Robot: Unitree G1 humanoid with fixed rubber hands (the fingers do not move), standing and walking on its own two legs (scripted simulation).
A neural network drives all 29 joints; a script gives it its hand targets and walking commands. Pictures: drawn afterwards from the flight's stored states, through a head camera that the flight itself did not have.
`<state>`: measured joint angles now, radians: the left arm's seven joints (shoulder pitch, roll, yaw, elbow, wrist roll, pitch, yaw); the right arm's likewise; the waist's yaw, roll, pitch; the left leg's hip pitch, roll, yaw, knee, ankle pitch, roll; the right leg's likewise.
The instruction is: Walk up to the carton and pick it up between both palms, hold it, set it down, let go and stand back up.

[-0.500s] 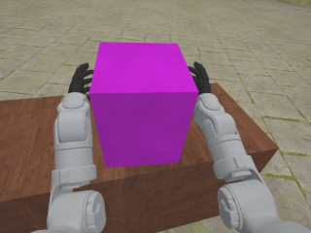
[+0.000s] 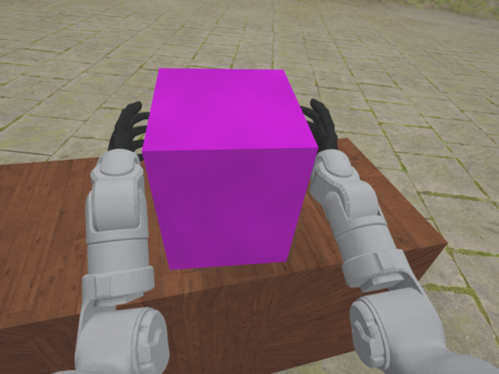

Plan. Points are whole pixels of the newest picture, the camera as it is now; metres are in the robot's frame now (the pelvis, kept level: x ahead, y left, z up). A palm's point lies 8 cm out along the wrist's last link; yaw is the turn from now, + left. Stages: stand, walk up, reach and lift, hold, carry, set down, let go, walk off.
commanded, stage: hold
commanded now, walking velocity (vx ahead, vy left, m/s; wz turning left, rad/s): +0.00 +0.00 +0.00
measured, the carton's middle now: (226, 170) +0.39 +0.01 +0.17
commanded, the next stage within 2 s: none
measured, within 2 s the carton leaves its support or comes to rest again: neither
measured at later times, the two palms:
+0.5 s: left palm (123, 153) +0.35 +0.16 +0.23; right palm (325, 150) +0.35 -0.14 +0.23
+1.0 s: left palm (127, 153) +0.36 +0.15 +0.23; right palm (325, 151) +0.36 -0.14 +0.23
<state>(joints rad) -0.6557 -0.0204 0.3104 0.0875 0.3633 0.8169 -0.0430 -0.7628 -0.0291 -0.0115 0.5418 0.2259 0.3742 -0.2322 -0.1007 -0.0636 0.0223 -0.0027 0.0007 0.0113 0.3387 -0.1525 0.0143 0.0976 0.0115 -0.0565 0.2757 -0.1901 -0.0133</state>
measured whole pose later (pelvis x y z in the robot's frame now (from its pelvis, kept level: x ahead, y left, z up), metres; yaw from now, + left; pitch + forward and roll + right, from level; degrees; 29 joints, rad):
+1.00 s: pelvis -0.01 +0.00 +0.00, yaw +0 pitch -10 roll -1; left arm -0.70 -0.01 0.32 0.14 0.37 0.80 -0.04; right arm -0.79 -0.02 -0.04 0.59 0.20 0.35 -0.22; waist -0.10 -0.07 0.02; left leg -0.02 0.00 0.01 0.33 -0.14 0.01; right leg 0.08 0.01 -0.05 0.28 -0.18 -0.02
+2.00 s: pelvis -0.01 +0.00 +0.00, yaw +0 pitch -11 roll -1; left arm -0.67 -0.02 0.32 0.11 0.37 0.82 -0.05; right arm -0.77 -0.02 -0.04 0.57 0.21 0.36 -0.22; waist -0.10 -0.06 0.04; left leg -0.02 0.00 0.01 0.33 -0.13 0.01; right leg 0.07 0.01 -0.06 0.29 -0.17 -0.02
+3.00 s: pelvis -0.01 +0.00 +0.00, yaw +0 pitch -11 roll -1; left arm -0.68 -0.03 0.32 0.12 0.37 0.81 -0.04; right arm -0.79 -0.03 -0.04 0.58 0.20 0.36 -0.22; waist -0.10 -0.06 0.03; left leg 0.00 0.00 0.02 0.33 -0.14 0.01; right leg 0.08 0.01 -0.05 0.28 -0.18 -0.02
